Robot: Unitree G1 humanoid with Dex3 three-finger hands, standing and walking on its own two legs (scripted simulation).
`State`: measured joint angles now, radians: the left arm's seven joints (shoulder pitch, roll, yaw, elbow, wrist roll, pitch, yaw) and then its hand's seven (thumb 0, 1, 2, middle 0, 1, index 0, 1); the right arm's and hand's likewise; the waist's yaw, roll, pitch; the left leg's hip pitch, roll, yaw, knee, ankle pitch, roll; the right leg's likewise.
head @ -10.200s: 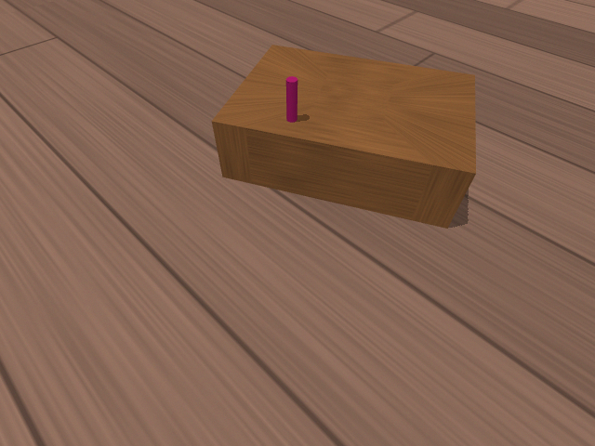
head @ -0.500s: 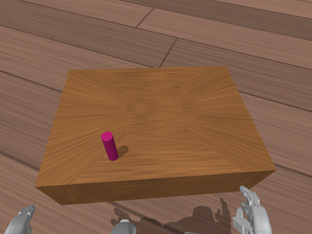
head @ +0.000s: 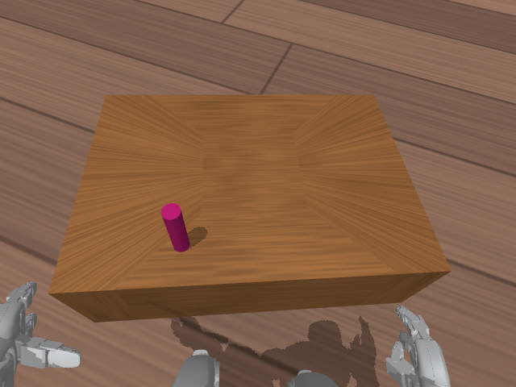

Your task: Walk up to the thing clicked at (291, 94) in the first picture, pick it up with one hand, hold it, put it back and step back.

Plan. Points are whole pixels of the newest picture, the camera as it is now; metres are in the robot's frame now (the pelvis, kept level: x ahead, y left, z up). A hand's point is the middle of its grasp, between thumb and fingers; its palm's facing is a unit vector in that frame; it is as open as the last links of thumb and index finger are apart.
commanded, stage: go down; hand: left
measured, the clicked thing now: (176, 229) +0.50 +0.19 -0.28
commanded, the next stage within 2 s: none
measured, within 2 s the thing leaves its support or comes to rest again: neither
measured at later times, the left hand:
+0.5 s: hand (46, 271) +0.30 +0.34 -0.05, palm faces +0.13 -0.98 -0.14, open 17.7 cm
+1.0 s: hand (37, 227) +0.37 +0.37 -0.03, palm faces +0.15 -0.99 -0.09, open 17.7 cm
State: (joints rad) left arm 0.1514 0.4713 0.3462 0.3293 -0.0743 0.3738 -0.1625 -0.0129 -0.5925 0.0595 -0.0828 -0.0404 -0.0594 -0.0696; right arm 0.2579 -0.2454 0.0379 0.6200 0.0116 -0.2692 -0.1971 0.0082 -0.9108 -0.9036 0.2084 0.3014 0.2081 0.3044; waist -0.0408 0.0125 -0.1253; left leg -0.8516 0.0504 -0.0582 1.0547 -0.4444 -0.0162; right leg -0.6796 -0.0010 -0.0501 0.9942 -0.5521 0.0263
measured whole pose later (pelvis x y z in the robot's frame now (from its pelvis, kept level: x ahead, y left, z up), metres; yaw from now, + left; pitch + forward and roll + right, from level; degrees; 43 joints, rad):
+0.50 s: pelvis +0.00 +0.01 -0.01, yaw -3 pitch +18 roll -3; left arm -0.21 0.60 0.54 0.87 -0.08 -0.05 -0.43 -0.01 -0.60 0.04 -0.07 -0.02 -0.05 -0.04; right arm 0.33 -0.27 0.01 0.68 -0.02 -0.19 -0.13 0.01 -0.92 -0.91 0.21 0.30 0.21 0.30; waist -0.05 0.00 -0.10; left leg -0.94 0.06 -0.02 1.08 -0.45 0.00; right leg -0.79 0.01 -0.01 1.02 -0.54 0.04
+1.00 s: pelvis -0.01 +0.02 -0.02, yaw -3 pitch +22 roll -5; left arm -0.50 0.77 0.64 1.12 -0.09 -0.23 -0.53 -0.02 -0.60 0.04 -0.07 -0.02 -0.05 -0.05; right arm 0.29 -0.29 0.05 0.69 -0.04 -0.16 -0.12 0.00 -0.90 -0.90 0.21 0.30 0.21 0.30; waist -0.09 -0.02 -0.09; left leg -1.07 0.07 -0.03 1.14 -0.45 0.01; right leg -0.90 0.01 -0.02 1.07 -0.54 0.05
